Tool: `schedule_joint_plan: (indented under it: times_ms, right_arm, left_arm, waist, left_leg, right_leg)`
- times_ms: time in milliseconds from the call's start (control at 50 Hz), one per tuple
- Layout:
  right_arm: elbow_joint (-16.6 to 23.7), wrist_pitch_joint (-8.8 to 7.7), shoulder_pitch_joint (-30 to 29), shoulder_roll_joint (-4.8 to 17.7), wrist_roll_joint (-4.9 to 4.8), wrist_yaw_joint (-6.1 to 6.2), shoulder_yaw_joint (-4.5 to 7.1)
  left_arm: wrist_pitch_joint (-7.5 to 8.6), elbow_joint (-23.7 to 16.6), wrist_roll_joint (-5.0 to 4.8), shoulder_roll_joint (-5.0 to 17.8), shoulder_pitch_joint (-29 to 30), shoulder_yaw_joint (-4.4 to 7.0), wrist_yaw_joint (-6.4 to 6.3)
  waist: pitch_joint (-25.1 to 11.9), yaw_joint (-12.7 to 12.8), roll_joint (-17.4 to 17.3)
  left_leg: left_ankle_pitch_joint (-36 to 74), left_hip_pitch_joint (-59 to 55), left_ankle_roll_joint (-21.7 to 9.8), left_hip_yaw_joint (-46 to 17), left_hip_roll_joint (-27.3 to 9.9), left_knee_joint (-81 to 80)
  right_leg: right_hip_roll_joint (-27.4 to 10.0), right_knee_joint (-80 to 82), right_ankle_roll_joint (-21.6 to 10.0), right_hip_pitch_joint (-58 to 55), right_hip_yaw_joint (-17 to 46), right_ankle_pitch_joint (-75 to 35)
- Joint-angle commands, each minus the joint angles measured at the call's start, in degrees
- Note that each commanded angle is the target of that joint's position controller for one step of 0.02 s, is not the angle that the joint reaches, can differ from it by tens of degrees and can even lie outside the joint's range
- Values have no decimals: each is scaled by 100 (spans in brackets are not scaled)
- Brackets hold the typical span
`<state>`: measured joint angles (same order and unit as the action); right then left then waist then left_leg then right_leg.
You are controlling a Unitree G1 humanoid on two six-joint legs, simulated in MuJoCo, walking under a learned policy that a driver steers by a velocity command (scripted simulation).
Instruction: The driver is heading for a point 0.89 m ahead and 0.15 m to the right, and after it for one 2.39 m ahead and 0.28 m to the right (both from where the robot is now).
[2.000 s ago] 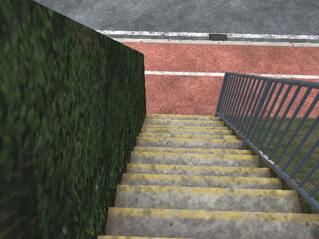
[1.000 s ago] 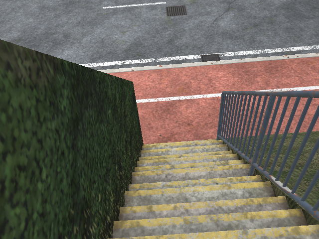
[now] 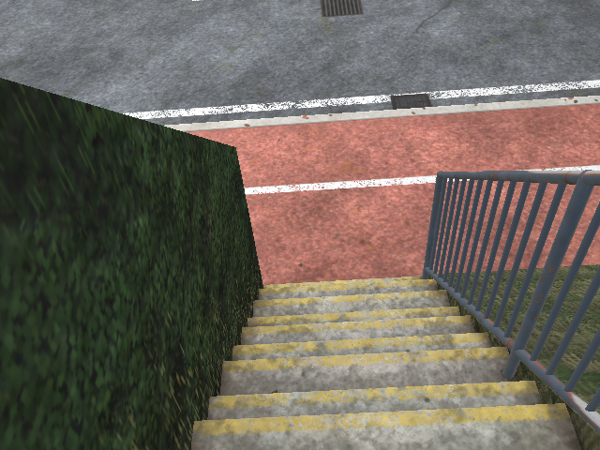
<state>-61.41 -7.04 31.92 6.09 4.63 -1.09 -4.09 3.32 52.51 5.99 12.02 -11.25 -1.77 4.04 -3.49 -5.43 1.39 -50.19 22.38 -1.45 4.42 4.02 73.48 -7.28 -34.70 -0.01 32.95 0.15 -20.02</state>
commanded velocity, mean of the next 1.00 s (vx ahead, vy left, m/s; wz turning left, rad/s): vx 0.50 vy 0.00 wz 0.00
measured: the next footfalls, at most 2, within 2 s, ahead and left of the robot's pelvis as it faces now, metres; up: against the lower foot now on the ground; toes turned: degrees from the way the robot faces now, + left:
right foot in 0.04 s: +0.14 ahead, -0.12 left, -0.21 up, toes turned -4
left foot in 0.64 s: +0.37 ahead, +0.06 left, -0.44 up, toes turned +2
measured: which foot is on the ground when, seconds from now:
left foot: down 0.00-0.04, up 0.06-0.62, down 0.64-1.00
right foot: up 0.00-0.02, down 0.04-0.64, up 0.66-0.98, down 1.00-1.00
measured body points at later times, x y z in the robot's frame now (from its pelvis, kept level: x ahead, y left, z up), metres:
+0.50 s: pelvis +0.21 -0.06 -0.18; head +0.22 -0.06 +0.27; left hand +0.03 +0.09 -0.31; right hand +0.34 -0.26 -0.32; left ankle +0.38 +0.09 -0.87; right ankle +0.10 -0.11 -0.81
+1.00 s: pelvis +0.48 -0.07 -0.46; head +0.47 -0.08 -0.01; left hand +0.59 +0.17 -0.59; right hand +0.36 -0.25 -0.62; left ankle +0.34 +0.06 -1.02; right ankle +0.53 -0.16 -1.21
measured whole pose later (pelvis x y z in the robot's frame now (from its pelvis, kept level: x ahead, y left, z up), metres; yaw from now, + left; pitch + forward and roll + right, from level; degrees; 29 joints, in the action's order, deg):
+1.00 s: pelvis +0.48 -0.07 -0.46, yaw +0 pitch +1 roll +6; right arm -60.6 -4.8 32.1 6.9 3.6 -1.7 -2.4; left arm 5.0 54.1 3.7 13.1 -13.0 0.1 2.8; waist -2.8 -5.0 4.3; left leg -51.4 24.4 -2.7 4.2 2.8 85.4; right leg -5.4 -24.4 -1.7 18.7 -0.9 -9.2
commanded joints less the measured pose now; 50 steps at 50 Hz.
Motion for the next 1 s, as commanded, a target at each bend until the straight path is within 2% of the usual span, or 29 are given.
schedule_joint_plan:
  times_ms: [20,40,60,80,100,140,160,200,240,260,320,500,560,600,620,640,660,680,700,740,760,800,820,860,920,940,960,980,1000]
  right_arm:
    - [248,172,-487,1404,88,-141,263]
    - [102,309,-433,1567,115,-399,311]
    - [-26,255,484,1292,-36,-652,420]
    - [264,272,834,1052,-234,-750,492]
    - [772,280,-31,1177,-358,-677,488]
    - [991,311,-375,591,-222,-358,287]
    - [1011,319,-521,238,-136,-276,155]
    - [727,379,-318,413,17,-407,196]
    - [853,425,-1082,433,21,-564,160]
    - [795,357,-966,680,71,-643,224]
    - [1001,199,-1860,1102,130,-420,241]
    - [1127,341,-2809,1054,250,-517,186]
    - [1118,419,-2461,1063,238,-465,222]
    - [120,291,420,1485,75,-380,506]
    - [-210,293,1586,1753,118,-287,754]
    - [-189,328,1743,1818,284,-211,846]
    - [-182,329,1326,2423,318,-254,1042]
    - [-86,322,969,2252,326,-283,1055]
    - [-56,349,501,1321,278,-295,846]
    - [-121,197,323,-276,276,-159,320]
    - [282,72,-454,-596,-75,-61,145]
    - [289,-187,-497,568,-52,-50,300]
    - [443,-281,-709,592,25,55,285]
    - [547,-389,-683,817,46,189,291]
    - [450,-179,-479,1161,80,-115,250]
    - [441,-47,-187,968,-234,-85,239]
    - [353,132,29,1388,-215,-58,354]
    - [396,494,-33,1727,-593,306,669]
    - [-46,417,923,1313,293,-315,382]
  left_arm:
    - [16,124,-123,754,-1100,238,-38]
    - [210,705,-205,1228,-2869,516,-133]
    - [240,1064,-87,1875,-4128,786,-123]
    - [177,944,-57,2158,-3398,818,78]
    - [110,952,104,2161,-3328,927,119]
    - [38,1173,41,924,-2607,514,137]
    - [45,1218,274,-73,-2422,220,54]
    - [355,1202,9,-692,-2112,6,-240]
    - [553,1304,29,-145,-2107,-52,-283]
    - [614,1209,67,304,-1930,19,-289]
    - [712,1360,-19,144,-2327,-124,-479]
    - [408,1400,-144,-73,-3335,-195,-490]
    - [273,1224,-128,-9,-2602,-101,-378]
    - [276,1041,139,500,-1834,62,-17]
    - [245,1079,-399,733,-1791,223,34]
    - [180,1093,-302,833,-1866,389,240]
    - [232,691,-439,268,-2067,398,312]
    - [374,79,-367,-182,-1954,196,238]
    - [303,166,-308,-23,-1451,240,103]
    - [210,340,-193,-362,-1663,111,-93]
    - [247,485,-44,-483,-1541,98,-50]
    - [319,528,-62,-501,-1263,27,145]
    - [342,461,100,-230,-1239,46,132]
    - [315,263,28,326,-873,127,-52]
    - [97,312,253,428,-1439,157,-64]
    - [56,-13,19,540,-511,211,-54]
    - [76,-207,-148,683,148,246,-25]
    - [77,350,-811,637,-1278,438,-352]
    - [262,584,-231,1461,-2071,618,-178]
  waist:
    - [763,867,-151]
    - [410,1486,244]
    - [-747,1717,2173]
    - [-1298,927,1641]
    - [-983,1405,789]
    - [421,866,-53]
    - [902,566,-422]
    - [1387,436,-192]
    - [1047,533,584]
    - [836,413,316]
    - [846,716,-104]
    - [891,1222,215]
    - [1224,1007,192]
    - [414,-99,-356]
    - [667,-705,-1486]
    - [11,-581,-1127]
    - [-485,146,-1096]
    - [-344,175,-952]
    - [371,173,-106]
    - [642,772,511]
    - [1144,865,98]
    - [461,987,-1044]
    - [397,899,-694]
    - [460,675,-42]
    - [820,1022,-651]
    - [1120,553,-146]
    - [1039,235,-131]
    - [303,511,403]
    - [3,942,194]
  left_leg:
    - [2849,1099,-856,-2321,-1471,-283]
    - [3012,1846,-610,-2208,-1232,1398]
    - [472,2780,-90,-1157,199,4932]
    - [335,4462,-103,-701,303,5694]
    - [456,5664,16,-643,183,5699]
    - [2638,5996,-401,-1347,-912,4369]
    - [4111,5758,-472,-1634,-1423,3122]
    - [6298,4222,-537,-978,-1324,497]
    - [7067,2935,-307,-689,-1202,658]
    - [7000,2717,-226,-661,-1060,692]
    - [8342,3546,-69,-1105,-1087,-1824]
    - [7198,1977,139,-446,-791,-3519]
    - [6153,1320,-113,-973,-1187,-5096]
    - [6744,-2918,-197,-83,-658,-4585]
    - [7023,-3334,-596,-220,-825,-7568]
    - [8934,-5186,-1207,-955,-1660,-5455]
    - [11226,-5738,-1717,-1172,-2185,-3675]
    - [7610,-5481,-2516,-2742,-2944,-3959]
    - [5872,-3993,-2358,-2668,-2858,-4448]
    - [6055,-1342,-1504,-1506,-1777,-4227]
    - [5738,1014,-1265,-891,-1330,-4187]
    - [5759,3018,-1131,-245,-628,-3781]
    - [4553,2594,-916,-303,-587,-3332]
    - [3139,2599,-628,-312,-497,-2364]
    - [3159,2483,-1073,-2000,-1559,-1550]
    - [3064,1118,-1105,-2399,-1623,-1621]
    - [3308,549,-1196,-2684,-1534,-1417]
    - [5320,290,-1057,-1193,-1109,499]
    - [4564,1507,-791,-2271,-1015,1512]
  right_leg:
    - [-183,1633,-351,-2260,110,-218]
    - [-103,1753,-605,-4058,-41,-305]
    - [-753,180,-1648,-6076,390,-3886]
    - [-1326,-650,-2137,-6786,1139,-4929]
    - [-1581,-321,-2350,-6647,1790,-3411]
    - [-1775,731,-2044,-3737,2599,2787]
    - [-1512,768,-1681,-2540,2181,2719]
    - [-602,985,-1367,-234,1050,3252]
    - [-199,967,-1339,938,1039,4184]
    - [-163,638,-1287,996,992,3989]
    - [-334,-189,-1315,-592,1381,3380]
    - [-22,-1979,-1448,-1169,1781,3417]
    - [-286,-2392,-1465,-1463,2393,3003]
    - [319,-4492,-1130,460,1235,1852]
    - [1203,-6597,-623,398,777,3726]
    - [1618,-8236,-520,2084,637,6239]
    - [1398,-8988,-486,3241,217,6452]
    - [839,-7990,-260,4603,547,5800]
    - [378,-7410,-365,4824,667,5160]
    - [-295,-5040,-556,3554,733,2879]
    - [-363,-2691,-536,1539,543,551]
    - [326,-3584,-71,-1358,-433,-201]
    - [111,-2630,-84,-984,112,-713]
    - [201,-782,13,-1398,40,-1606]
    - [206,-1315,207,-1795,-103,-143]
    - [-56,1183,139,-714,183,1226]
    - [206,2024,-39,-1061,-89,1262]
    - [574,1149,-99,-2511,-815,362]
    - [274,2296,-870,-4194,111,538]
